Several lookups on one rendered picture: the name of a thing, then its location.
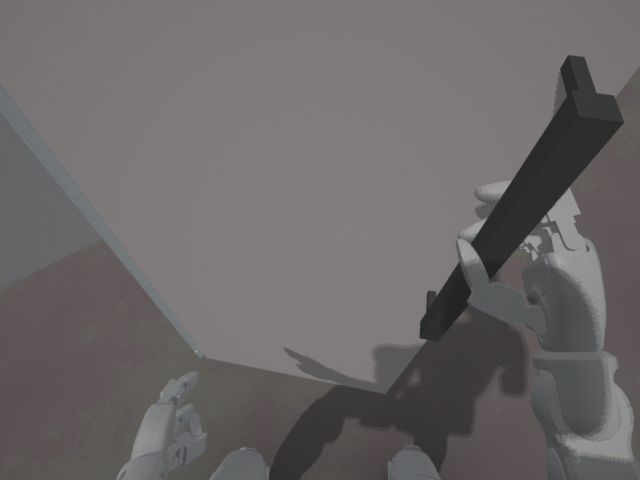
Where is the fridge door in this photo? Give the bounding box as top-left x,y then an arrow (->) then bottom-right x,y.
0,0 -> 640,394

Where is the right robot forearm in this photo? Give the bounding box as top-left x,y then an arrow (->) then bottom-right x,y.
530,350 -> 640,480

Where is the right robot hand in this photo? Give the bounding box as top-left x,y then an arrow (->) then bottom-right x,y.
456,180 -> 606,352

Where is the robot left thigh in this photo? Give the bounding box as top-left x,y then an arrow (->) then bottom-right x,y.
209,450 -> 270,480

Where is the left robot forearm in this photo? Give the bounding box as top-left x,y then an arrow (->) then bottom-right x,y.
116,456 -> 168,480

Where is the left robot hand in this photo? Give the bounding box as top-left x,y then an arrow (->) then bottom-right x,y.
130,371 -> 207,473

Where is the handle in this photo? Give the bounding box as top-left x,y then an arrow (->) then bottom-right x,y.
420,55 -> 624,342

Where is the robot thigh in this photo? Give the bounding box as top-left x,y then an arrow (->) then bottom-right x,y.
388,450 -> 441,480
209,450 -> 270,480

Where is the robot right thigh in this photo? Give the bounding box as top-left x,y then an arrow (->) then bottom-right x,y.
388,450 -> 441,480

